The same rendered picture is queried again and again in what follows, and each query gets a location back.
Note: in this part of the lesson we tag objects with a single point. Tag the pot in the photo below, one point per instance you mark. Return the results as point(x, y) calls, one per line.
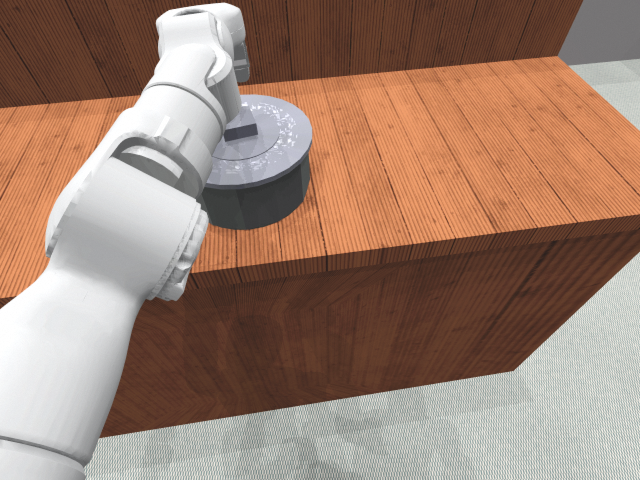
point(256, 207)

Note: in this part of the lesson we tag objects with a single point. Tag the table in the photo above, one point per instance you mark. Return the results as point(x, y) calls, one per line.
point(469, 192)

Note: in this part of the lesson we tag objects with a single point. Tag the left robot upper arm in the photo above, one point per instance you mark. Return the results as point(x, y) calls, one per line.
point(64, 339)

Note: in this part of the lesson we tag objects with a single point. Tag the knob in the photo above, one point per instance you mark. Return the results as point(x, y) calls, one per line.
point(243, 125)

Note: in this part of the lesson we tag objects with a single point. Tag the robot left hand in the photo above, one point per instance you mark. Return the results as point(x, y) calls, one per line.
point(232, 18)

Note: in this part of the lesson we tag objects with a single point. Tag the left robot forearm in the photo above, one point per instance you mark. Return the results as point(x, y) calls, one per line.
point(173, 129)

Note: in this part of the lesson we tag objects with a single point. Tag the lid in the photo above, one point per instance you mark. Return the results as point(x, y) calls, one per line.
point(283, 141)

